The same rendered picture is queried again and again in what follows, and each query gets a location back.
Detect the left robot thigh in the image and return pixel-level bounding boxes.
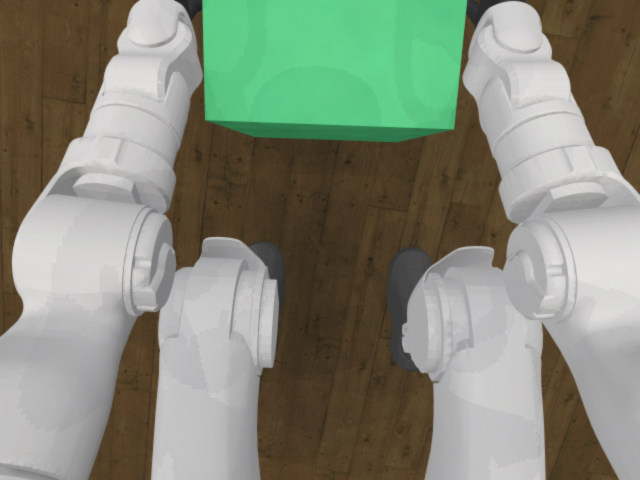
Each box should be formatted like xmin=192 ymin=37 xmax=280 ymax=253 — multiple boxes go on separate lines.
xmin=151 ymin=257 xmax=279 ymax=480

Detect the carton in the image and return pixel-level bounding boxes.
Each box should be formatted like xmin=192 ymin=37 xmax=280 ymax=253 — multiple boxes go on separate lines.
xmin=202 ymin=0 xmax=467 ymax=142

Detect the left robot forearm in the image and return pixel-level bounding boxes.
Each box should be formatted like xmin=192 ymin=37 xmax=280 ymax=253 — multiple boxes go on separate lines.
xmin=12 ymin=0 xmax=203 ymax=297

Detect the robot left upper arm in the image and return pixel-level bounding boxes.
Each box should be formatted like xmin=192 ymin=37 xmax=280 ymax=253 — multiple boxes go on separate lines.
xmin=0 ymin=194 xmax=176 ymax=480

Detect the right robot hand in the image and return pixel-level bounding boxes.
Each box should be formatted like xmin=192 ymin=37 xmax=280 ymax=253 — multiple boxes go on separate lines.
xmin=466 ymin=0 xmax=526 ymax=29

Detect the left robot hand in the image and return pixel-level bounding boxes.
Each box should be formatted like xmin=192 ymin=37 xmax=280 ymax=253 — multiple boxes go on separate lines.
xmin=174 ymin=0 xmax=203 ymax=21

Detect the right robot forearm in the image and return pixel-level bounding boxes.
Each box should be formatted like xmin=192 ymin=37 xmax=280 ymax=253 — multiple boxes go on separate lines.
xmin=462 ymin=1 xmax=640 ymax=224

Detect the robot right upper arm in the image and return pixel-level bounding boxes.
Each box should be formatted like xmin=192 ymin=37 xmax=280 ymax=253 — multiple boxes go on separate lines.
xmin=502 ymin=205 xmax=640 ymax=480

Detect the robot left foot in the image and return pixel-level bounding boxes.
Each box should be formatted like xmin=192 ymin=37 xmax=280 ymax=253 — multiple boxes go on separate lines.
xmin=248 ymin=241 xmax=285 ymax=353

